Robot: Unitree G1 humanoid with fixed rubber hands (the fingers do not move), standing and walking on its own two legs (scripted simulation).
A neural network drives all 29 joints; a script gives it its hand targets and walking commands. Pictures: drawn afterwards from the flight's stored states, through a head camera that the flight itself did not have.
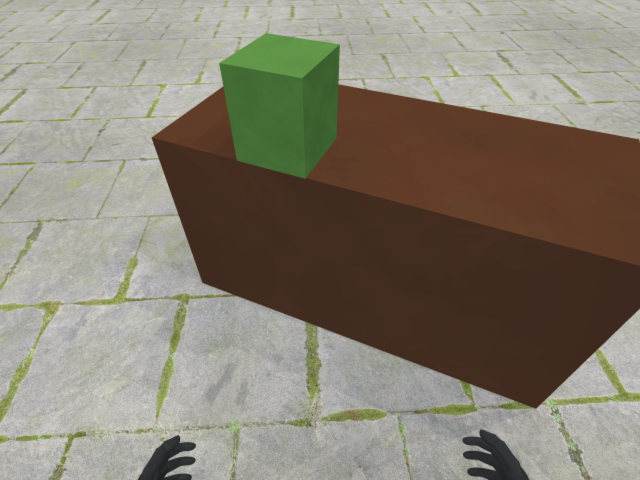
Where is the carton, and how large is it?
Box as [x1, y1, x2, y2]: [219, 33, 339, 178]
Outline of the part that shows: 265,33 219,63 237,160 305,178 336,137 339,44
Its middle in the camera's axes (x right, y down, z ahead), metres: -0.08 -0.35 +0.97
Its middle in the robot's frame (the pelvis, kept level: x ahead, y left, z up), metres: +0.98 +0.09 +0.02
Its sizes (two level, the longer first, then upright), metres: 0.210 0.200 0.250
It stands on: a pedestal, 0.67 m high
